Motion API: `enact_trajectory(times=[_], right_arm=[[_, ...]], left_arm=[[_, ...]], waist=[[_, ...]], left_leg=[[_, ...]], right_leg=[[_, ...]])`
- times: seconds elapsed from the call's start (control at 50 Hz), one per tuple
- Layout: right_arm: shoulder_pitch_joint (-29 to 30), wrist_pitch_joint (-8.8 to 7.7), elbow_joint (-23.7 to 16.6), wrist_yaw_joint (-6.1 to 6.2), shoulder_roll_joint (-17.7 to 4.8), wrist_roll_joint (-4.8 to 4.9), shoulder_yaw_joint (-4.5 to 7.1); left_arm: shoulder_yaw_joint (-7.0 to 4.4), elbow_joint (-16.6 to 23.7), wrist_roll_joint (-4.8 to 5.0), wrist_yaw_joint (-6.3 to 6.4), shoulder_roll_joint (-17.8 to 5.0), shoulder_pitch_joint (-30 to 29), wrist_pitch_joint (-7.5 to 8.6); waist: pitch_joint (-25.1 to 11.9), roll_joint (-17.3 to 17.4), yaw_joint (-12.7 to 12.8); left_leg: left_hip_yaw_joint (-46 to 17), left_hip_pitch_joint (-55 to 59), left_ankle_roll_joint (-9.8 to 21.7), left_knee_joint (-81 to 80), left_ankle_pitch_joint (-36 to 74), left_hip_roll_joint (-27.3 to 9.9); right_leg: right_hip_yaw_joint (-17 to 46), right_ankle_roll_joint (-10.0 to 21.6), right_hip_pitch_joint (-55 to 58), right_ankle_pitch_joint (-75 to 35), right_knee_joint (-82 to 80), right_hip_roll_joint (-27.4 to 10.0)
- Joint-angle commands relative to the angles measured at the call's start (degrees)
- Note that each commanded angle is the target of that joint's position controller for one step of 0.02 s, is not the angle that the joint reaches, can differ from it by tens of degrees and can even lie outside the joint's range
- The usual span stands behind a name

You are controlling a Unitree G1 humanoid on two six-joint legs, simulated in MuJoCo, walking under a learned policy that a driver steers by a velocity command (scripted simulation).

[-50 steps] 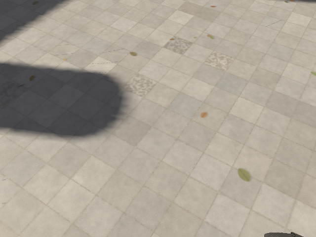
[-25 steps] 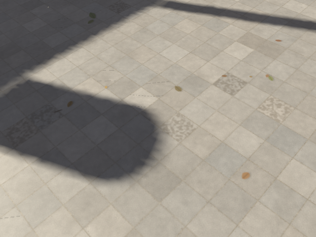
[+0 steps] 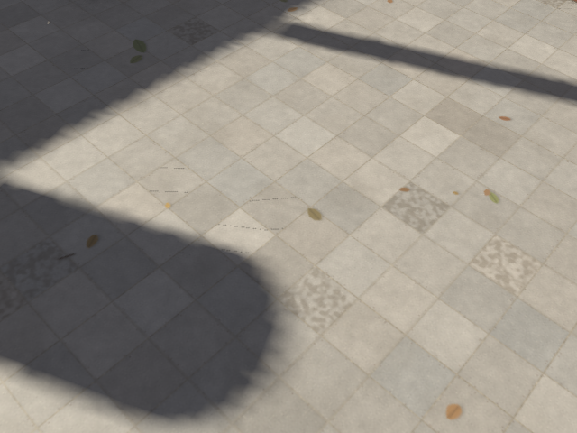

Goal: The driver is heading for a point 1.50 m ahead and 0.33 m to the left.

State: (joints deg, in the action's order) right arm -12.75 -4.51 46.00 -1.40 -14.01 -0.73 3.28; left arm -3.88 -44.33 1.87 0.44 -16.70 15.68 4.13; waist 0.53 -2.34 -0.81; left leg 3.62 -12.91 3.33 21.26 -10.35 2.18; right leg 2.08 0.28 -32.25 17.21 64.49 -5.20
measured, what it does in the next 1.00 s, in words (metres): walks ahead, turning left: right foot, then left foot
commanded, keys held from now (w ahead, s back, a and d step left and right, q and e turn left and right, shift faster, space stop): w+e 0.04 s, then w+q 0.96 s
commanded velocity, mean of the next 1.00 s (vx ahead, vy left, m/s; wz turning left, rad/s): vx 0.50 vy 0.00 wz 0.35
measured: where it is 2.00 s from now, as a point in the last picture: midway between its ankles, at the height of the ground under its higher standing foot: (193, 251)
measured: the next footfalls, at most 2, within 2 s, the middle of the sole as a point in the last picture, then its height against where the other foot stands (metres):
right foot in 0.32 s outside the picture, level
left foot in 0.84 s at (220, 416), level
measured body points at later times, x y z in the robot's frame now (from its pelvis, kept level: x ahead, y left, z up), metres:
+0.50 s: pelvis +0.25 -0.06 +0.00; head +0.28 -0.07 +0.44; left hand +0.35 +0.21 -0.11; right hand +0.35 -0.34 -0.13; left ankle +0.22 +0.09 -0.66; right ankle +0.30 -0.16 -0.74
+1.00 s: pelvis +0.47 +0.06 -0.01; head +0.50 +0.10 +0.44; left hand +0.50 +0.38 -0.12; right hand +0.67 -0.16 -0.11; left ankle +0.49 +0.14 -0.74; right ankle +0.50 -0.12 -0.65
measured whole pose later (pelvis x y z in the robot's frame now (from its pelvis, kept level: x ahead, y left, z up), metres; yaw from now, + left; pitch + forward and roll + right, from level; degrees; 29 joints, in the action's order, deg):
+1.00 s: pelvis +0.47 +0.06 -0.01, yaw +24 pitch +1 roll -1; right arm -14.8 -2.3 42.7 -1.9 -16.0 0.8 4.4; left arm -4.0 -44.5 0.4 0.4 -17.3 8.4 6.1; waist 3.9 -1.4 -0.8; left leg -0.4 -19.0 5.5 28.3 -10.4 4.0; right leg 1.5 -0.5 -27.7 19.9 66.6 -5.3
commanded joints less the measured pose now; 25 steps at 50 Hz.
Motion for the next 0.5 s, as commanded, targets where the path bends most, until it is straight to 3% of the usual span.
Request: enact_trajectory(times=[0.02,0.04,0.06,0.12,0.2,0.24,0.28,0.3,0.32,0.34,0.36,0.38,0.4,0.42,0.46,0.5], right_arm=[[-0.17,-2.07,-1.57,0.36,-6.55,-0.18,1.71],[-0.55,-2.18,-0.95,0.60,-7.05,-0.25,1.85],[-1.27,-2.06,-0.24,0.73,-7.62,0.29,1.76],[-2.84,-1.56,1.09,0.97,-8.23,0.93,1.19],[-8.86,-1.08,3.72,0.75,-10.36,1.93,1.34],[-9.64,-0.47,4.50,0.85,-11.17,2.37,1.55],[-8.43,0.18,4.71,1.10,-12.07,2.42,1.82],[-8.01,0.34,4.63,1.23,-11.42,2.26,1.51],[-7.49,0.15,3.39,1.34,-9.15,1.42,0.62],[-14.14,-0.61,2.37,1.22,-2.86,0.98,-1.19],[-14.52,-1.17,2.56,0.94,-4.56,2.57,-0.88],[-9.46,-0.87,1.63,1.05,-9.63,4.06,0.86],[-5.70,-0.44,0.42,1.37,-9.24,3.90,0.91],[-4.27,0.21,0.33,1.67,-8.49,3.09,1.11],[-6.48,1.89,0.82,1.66,-6.05,2.73,1.36],[-6.02,3.17,0.14,1.70,-4.51,2.71,1.41]], left_arm=[[-1.00,3.47,-0.46,0.32,-3.02,0.83,-0.83],[-0.93,4.01,-0.48,0.35,-2.80,-0.54,-0.85],[-0.67,5.04,-0.58,0.32,-2.29,-2.58,-0.57],[0.40,7.09,-1.25,-0.60,-0.60,-9.08,0.11],[1.08,9.75,-0.60,-2.17,-0.98,-17.47,0.57],[0.70,10.46,-0.77,-3.18,-2.19,-18.04,0.60],[-0.13,9.37,-1.03,-3.22,-4.33,-13.82,0.93],[-1.31,7.28,-1.43,-2.79,-6.52,-6.99,1.01],[-2.71,5.19,-2.25,-2.04,-10.31,2.94,1.03],[-3.70,5.32,-3.32,-1.30,-15.25,8.83,0.62],[-2.92,5.05,-3.08,-1.44,-12.19,10.51,0.51],[-1.83,4.95,-2.52,-1.32,-8.79,7.06,0.67],[-1.09,5.00,-1.95,-1.19,-6.68,3.04,0.83],[-0.38,4.83,-1.92,-1.37,-4.37,-0.73,1.11],[-0.23,4.36,-2.47,-1.46,-2.72,-4.87,1.96],[-0.75,3.58,-2.69,-1.27,-3.49,-5.94,2.76]], waist=[[-0.47,6.37,0.36],[0.17,5.83,0.18],[0.60,4.98,0.12],[1.83,5.17,-1.13],[4.19,4.90,-4.24],[3.74,5.64,-3.23],[1.71,7.16,0.14],[-2.36,6.83,3.68],[-10.41,4.38,7.82],[-21.28,-9.07,7.04],[-26.90,-13.40,8.21],[-16.72,-7.85,7.92],[-10.00,-5.86,6.34],[-5.45,-3.71,4.34],[-2.41,-5.31,0.79],[-0.77,-3.78,-0.34]], left_leg=[[-10.36,6.12,9.57,-12.54,13.99,-16.30],[-8.96,6.81,9.28,-12.85,15.39,-16.45],[-8.70,6.91,9.38,-12.94,16.83,-16.22],[-6.21,6.54,8.57,-12.70,17.29,-13.78],[-7.90,8.83,8.35,-10.36,13.65,-14.57],[-10.04,10.85,7.67,-8.48,14.37,-16.32],[-10.70,11.93,6.11,-3.13,20.09,-16.17],[-9.10,9.93,4.65,4.34,26.12,-13.73],[-6.65,1.37,2.41,18.23,19.98,-10.30],[-3.49,-18.98,-1.78,40.19,-4.84,-2.60],[-10.64,-26.02,-2.25,50.44,-24.20,-0.30],[-11.60,-30.91,-1.98,54.58,-21.30,-3.47],[-9.52,-31.69,-1.69,53.60,-16.49,-6.12],[-8.98,-29.32,-1.75,50.84,-12.42,-7.92],[-9.27,-22.45,-2.09,47.24,-7.60,-9.97],[-9.21,-22.38,-2.65,45.88,-4.60,-10.17]], right_leg=[[3.97,-0.97,-8.29,-6.77,-2.33,-2.92],[4.56,-1.21,-9.85,-9.42,-4.88,-2.71],[4.32,-1.18,-10.54,-11.72,-8.18,-2.53],[0.07,-0.86,-8.30,-19.82,-20.05,-2.26],[-1.61,-0.63,-4.56,-20.52,-30.07,0.41],[-1.15,0.29,-0.95,-17.20,-33.23,1.59],[-1.72,1.65,6.73,-14.04,-35.92,3.16],[-2.77,3.04,17.10,-14.09,-36.58,4.39],[1.96,5.83,33.64,-19.74,-32.77,-1.28],[21.79,13.38,55.71,-16.57,-33.43,-16.60],[38.34,16.65,56.57,-6.88,-43.35,-21.13],[30.99,13.80,49.09,-1.25,-45.35,-18.74],[23.36,11.88,40.89,-1.23,-46.97,-16.66],[17.37,10.84,32.99,-3.69,-49.48,-14.01],[9.49,9.64,23.81,-7.49,-53.84,-11.23],[4.52,10.18,21.40,-12.21,-56.30,-11.33]])
Keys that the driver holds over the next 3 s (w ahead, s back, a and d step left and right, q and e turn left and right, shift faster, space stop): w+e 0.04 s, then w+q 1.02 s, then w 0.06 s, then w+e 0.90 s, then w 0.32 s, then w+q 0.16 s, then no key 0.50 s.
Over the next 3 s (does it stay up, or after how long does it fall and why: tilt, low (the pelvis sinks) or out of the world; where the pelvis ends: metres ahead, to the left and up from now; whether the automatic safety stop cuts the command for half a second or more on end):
stays up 1.44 0.26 -0.01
